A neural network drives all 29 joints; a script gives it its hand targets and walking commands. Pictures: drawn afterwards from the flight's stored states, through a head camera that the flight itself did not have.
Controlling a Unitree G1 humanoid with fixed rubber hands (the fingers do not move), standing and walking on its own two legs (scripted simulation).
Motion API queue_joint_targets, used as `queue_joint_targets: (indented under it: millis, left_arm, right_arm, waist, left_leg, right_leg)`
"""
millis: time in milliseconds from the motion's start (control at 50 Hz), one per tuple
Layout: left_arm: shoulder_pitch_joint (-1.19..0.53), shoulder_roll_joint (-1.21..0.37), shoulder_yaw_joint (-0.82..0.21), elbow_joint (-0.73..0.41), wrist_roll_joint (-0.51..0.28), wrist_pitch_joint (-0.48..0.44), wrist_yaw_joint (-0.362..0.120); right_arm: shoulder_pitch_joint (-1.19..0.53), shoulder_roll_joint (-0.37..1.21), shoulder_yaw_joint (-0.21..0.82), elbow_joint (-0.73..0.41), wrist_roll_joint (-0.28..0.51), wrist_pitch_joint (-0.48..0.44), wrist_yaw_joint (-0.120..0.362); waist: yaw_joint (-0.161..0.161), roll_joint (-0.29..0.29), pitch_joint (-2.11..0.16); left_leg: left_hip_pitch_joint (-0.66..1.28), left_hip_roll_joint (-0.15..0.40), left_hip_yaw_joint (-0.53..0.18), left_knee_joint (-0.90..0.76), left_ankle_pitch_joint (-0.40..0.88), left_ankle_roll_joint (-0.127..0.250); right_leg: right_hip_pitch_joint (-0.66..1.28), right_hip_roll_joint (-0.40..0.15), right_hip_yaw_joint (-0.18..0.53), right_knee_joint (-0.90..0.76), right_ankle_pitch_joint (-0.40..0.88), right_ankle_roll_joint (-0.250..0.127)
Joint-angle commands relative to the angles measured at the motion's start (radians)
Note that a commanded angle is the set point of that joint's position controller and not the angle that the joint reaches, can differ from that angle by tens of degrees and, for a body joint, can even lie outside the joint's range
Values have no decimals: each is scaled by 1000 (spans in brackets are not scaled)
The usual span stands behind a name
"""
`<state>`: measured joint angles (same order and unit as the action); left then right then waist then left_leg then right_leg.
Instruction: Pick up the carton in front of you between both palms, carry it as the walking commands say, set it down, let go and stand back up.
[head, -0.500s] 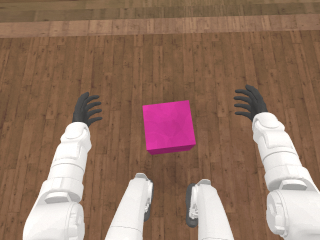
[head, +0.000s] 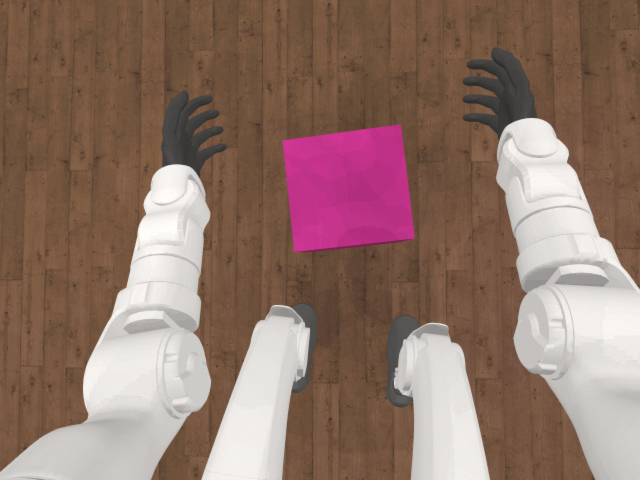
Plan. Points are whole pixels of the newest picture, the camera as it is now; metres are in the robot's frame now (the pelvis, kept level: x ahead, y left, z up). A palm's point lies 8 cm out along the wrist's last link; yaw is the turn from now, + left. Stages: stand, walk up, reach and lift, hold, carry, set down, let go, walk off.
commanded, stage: reach and lift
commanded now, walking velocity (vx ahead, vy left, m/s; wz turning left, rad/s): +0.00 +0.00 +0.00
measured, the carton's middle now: (348, 198) +0.46 +0.04 -0.47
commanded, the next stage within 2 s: none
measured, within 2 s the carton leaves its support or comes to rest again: leaves its support in 1.54 s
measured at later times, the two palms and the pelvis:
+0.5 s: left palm (241, 197) +0.43 +0.23 -0.35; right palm (456, 174) +0.50 -0.15 -0.35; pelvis -0.05 +0.00 -0.19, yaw +1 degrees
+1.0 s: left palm (254, 196) +0.44 +0.22 -0.40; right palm (441, 182) +0.50 -0.13 -0.40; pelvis -0.04 +0.01 -0.23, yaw +1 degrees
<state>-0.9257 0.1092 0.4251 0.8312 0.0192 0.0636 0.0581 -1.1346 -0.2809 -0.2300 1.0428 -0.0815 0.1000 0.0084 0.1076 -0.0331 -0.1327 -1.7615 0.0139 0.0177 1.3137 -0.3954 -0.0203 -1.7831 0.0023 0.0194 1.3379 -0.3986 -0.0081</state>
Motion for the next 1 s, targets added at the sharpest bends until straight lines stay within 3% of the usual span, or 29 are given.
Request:
queue_joint_targets:
  millis: [0,140,260,380,460,540,620,680,720,780,860,980]
  left_arm:
    - [-103,106,-2,-58,-14,-45,-7]
    - [-120,183,-96,-105,-137,-72,22]
    - [-229,242,-159,-158,-215,-55,59]
    - [-370,250,-183,-23,-238,-30,82]
    - [-448,254,-194,83,-241,-38,85]
    - [-515,262,-218,155,-252,-61,86]
    - [-565,286,-248,156,-281,-87,96]
    - [-572,224,-340,184,-371,-94,89]
    - [-565,232,-359,178,-393,-97,88]
    - [-535,235,-361,146,-402,-102,95]
    - [-489,222,-340,206,-356,-101,97]
    - [-506,225,-298,210,-299,-113,97]
  right_arm:
    - [-145,-51,10,-87,12,-37,-24]
    - [-187,-110,123,-208,124,-61,-74]
    - [-300,-177,189,-266,214,-45,-99]
    - [-424,-200,220,-106,262,-27,-101]
    - [-478,-215,238,21,281,-40,-96]
    - [-528,-238,252,97,292,-67,-93]
    - [-585,-264,277,76,317,-95,-100]
    - [-604,-253,305,44,339,-111,-109]
    - [-593,-254,306,11,342,-115,-115]
    - [-556,-228,317,-32,353,-116,-122]
    - [-489,-175,308,44,342,-105,-108]
    - [-483,-189,264,76,309,-120,-106]
  waist:
    - [18,-76,-811]
    - [11,-104,-1038]
    - [16,-106,-1108]
    - [31,-93,-864]
    - [29,-65,-741]
    - [17,-38,-674]
    - [13,-44,-749]
    - [-35,-66,-819]
    - [-49,-69,-855]
    - [-43,-76,-905]
    - [-12,-51,-721]
    - [-14,-26,-643]
  left_leg:
    - [215,-76,49,48,348,-45]
    - [142,-78,48,273,420,-49]
    - [113,-67,71,408,302,-48]
    - [14,-43,73,491,64,-39]
    - [-10,-28,57,542,8,-37]
    - [-7,-18,36,595,28,-38]
    - [47,-17,25,641,110,-40]
    - [75,-27,21,670,167,-43]
    - [77,-33,24,683,183,-45]
    - [80,-45,34,689,211,-43]
    - [9,-47,28,674,158,-40]
    - [-25,-45,20,661,143,-39]
  right_leg:
    - [466,61,22,59,374,20]
    - [468,62,9,306,469,24]
    - [447,55,-10,432,306,19]
    - [244,31,-6,492,19,16]
    - [126,17,2,540,-55,13]
    - [56,8,11,598,-48,13]
    - [103,4,11,654,28,16]
    - [169,4,0,679,100,14]
    - [206,6,-7,694,132,16]
    - [262,13,-19,708,174,16]
    - [128,13,-8,698,113,17]
    - [40,17,1,679,85,16]
